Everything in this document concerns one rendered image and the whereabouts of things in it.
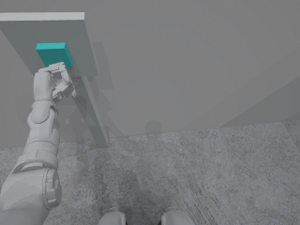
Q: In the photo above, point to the left robot forearm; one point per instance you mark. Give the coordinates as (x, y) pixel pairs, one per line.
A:
(43, 142)

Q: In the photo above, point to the robot left shin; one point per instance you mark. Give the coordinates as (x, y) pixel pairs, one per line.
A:
(113, 210)

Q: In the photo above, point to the panel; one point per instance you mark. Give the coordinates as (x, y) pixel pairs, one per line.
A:
(25, 30)

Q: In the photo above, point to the button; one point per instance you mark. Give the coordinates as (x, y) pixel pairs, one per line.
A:
(53, 53)

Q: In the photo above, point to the robot shin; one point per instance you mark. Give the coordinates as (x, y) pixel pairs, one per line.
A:
(171, 209)
(113, 210)

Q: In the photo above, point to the robot left hand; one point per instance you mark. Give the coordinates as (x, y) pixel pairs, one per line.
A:
(45, 88)

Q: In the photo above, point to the robot left upper arm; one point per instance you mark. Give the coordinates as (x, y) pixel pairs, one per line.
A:
(28, 197)

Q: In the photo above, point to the robot right shin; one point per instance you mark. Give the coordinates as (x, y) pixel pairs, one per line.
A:
(171, 209)

